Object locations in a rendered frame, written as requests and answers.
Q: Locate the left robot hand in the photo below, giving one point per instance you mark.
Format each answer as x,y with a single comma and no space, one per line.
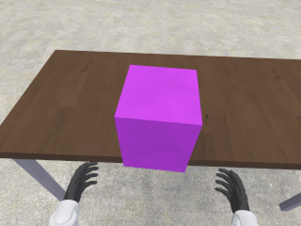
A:
78,182

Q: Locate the left robot forearm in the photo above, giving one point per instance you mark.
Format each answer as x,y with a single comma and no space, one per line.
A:
66,214

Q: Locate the right robot hand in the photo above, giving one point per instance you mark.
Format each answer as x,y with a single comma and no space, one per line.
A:
236,193

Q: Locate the carton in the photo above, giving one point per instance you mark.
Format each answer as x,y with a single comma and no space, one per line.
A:
158,117

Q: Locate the right robot forearm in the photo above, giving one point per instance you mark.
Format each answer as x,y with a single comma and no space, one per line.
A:
244,218

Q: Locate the table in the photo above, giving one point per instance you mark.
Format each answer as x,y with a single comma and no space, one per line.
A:
250,110

